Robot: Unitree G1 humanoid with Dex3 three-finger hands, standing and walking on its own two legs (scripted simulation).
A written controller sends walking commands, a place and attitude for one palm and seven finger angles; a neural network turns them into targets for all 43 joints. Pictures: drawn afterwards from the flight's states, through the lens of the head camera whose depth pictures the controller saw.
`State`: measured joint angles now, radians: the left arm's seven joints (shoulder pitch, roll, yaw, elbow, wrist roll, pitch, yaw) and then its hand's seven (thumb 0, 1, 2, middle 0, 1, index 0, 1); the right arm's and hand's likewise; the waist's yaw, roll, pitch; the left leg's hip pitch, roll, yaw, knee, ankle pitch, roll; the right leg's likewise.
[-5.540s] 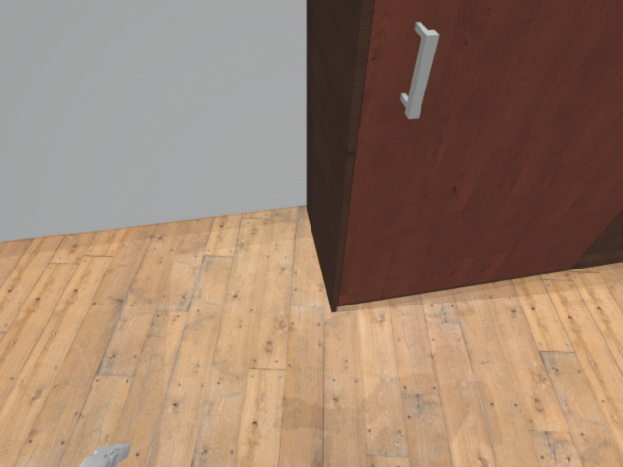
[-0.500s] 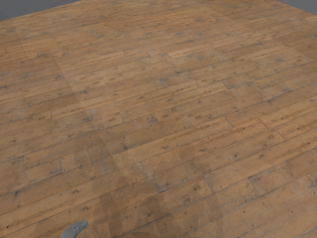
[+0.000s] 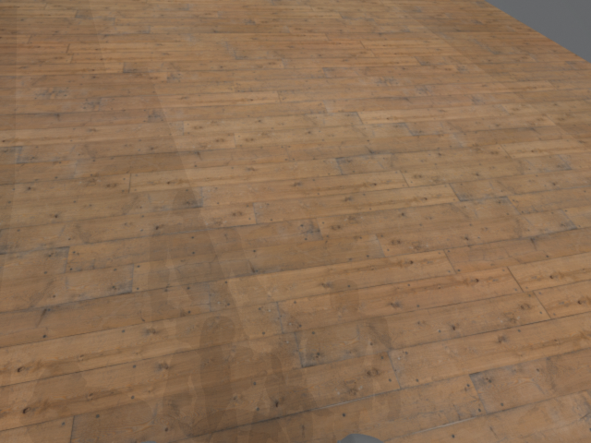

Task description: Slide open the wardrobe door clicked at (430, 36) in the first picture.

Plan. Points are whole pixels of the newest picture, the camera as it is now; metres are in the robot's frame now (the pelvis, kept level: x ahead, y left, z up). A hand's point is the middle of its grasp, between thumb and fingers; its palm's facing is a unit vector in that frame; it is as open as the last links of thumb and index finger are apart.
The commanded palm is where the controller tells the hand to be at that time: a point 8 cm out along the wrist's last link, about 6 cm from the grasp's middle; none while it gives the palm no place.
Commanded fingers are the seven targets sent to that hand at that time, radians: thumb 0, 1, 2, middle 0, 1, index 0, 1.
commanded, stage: turn to face it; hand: left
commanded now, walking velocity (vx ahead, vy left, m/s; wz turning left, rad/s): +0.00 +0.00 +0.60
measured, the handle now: out of the picture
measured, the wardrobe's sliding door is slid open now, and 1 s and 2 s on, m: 0.00 0.00 0.00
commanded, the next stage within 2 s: none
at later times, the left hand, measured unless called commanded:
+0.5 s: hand out of the picture +0.01 +0.16 -0.14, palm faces +0.31 -0.91 -0.27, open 7.4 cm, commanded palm none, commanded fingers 0.00 0.90 0.90 -0.20 -0.30 -0.20 -0.30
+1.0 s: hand out of the picture -0.14 +0.21 -0.17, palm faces +0.60 -0.76 -0.25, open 7.4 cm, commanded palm none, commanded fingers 0.00 0.90 0.90 -0.20 -0.30 -0.20 -0.30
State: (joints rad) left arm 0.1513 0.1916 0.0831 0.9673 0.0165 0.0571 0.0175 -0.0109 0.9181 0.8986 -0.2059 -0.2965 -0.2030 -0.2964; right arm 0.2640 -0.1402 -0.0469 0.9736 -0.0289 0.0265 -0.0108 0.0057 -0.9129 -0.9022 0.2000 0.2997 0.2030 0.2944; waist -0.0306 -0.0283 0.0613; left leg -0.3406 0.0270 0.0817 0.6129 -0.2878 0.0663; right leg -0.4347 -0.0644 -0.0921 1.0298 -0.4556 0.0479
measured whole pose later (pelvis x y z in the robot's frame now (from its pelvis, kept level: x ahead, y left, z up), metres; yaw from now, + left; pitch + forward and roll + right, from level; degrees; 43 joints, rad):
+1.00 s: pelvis -0.05 +0.00 +0.00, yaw +36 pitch +2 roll -1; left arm 0.20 0.27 0.07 0.93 0.01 0.07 0.01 0.01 0.91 0.90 -0.20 -0.30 -0.20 -0.30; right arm 0.13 -0.22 -0.05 0.88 -0.02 0.02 0.01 0.00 -0.91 -0.90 0.20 0.30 0.20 0.29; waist 0.01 -0.03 0.11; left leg -0.27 0.00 0.02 0.56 -0.31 0.04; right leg -0.48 -0.12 -0.07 1.14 -0.48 0.10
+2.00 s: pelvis -0.08 +0.03 +0.01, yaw +72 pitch +0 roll -3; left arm 0.18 0.27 0.07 0.92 0.01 0.06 0.01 0.01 0.91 0.90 -0.20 -0.30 -0.20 -0.30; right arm 0.16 -0.22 -0.04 0.89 -0.01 0.02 0.00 0.00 -0.91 -0.90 0.20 0.30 0.20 0.29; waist 0.01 -0.03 0.09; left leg -0.25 -0.04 0.00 0.48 -0.23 0.10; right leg -0.51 -0.11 -0.02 1.18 -0.36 0.11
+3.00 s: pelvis -0.05 -0.04 -0.01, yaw +109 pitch +0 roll +0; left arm 0.29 0.23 0.04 0.93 0.02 0.03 0.01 0.00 0.90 0.90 -0.21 -0.30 -0.20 -0.30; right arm 0.11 -0.28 -0.07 0.91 -0.01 0.06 0.02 0.01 -0.91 -0.90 0.20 0.30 0.20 0.29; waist 0.03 -0.03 0.11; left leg -0.27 0.02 0.06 0.61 -0.32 -0.04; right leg -0.23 -0.20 -0.21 0.65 -0.38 0.08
